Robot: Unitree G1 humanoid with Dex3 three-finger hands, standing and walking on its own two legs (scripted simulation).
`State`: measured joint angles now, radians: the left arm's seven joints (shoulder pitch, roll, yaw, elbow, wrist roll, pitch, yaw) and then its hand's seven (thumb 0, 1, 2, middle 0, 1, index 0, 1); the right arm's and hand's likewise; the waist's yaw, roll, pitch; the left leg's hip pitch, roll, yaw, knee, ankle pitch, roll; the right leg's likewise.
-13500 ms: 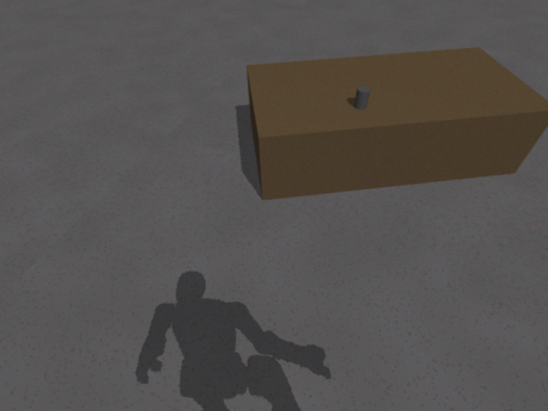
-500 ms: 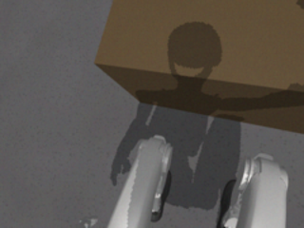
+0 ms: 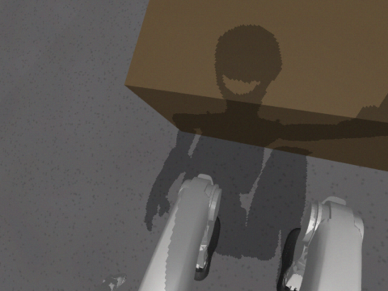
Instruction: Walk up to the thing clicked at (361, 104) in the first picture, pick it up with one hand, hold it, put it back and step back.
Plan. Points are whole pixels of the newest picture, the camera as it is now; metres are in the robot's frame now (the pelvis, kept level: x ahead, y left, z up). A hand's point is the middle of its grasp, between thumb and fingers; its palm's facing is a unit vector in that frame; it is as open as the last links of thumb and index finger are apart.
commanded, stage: settle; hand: right
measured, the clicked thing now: out of the picture +0.60 -0.27 +0.02
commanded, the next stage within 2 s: lift in 0.84 s
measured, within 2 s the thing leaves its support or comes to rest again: neither
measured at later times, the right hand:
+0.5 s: hand out of the picture +0.61 -0.28 +0.11, palm faces +0.25 +0.97 -0.05, open 8.5 cm
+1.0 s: hand out of the picture +0.61 -0.28 +0.14, palm faces +0.25 +0.97 -0.04, open 8.5 cm
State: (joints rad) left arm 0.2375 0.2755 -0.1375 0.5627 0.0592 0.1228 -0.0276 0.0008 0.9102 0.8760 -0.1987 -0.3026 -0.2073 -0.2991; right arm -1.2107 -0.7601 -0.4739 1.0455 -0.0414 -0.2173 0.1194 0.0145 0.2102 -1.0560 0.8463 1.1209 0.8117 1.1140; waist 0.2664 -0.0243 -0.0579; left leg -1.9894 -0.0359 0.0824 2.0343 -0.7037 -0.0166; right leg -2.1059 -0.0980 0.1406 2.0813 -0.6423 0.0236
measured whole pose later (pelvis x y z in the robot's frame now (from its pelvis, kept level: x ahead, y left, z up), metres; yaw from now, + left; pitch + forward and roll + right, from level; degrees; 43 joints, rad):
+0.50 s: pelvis +0.02 -0.01 +0.07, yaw -1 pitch +38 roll +8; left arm 0.26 0.28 -0.11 0.58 0.04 0.10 -0.03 0.00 0.92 0.86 -0.19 -0.30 -0.21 -0.29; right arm -1.20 -0.75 -0.48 1.08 -0.02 -0.23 0.13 0.02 0.21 -1.06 0.84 1.13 0.80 1.12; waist 0.26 -0.04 -0.09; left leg -1.81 -0.04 0.07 1.82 -0.68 -0.02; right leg -1.92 -0.11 0.11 1.88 -0.64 0.02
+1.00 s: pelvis +0.02 -0.01 +0.09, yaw -2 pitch +37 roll +7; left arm 0.27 0.26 -0.09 0.60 0.04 0.08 -0.03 0.00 0.92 0.85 -0.19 -0.30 -0.21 -0.28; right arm -1.17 -0.72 -0.48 1.12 -0.02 -0.27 0.12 0.02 0.19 -1.06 0.81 1.18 0.77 1.17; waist 0.25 -0.04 -0.11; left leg -1.71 -0.03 0.06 1.72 -0.67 -0.02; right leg -1.82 -0.10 0.09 1.78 -0.62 0.01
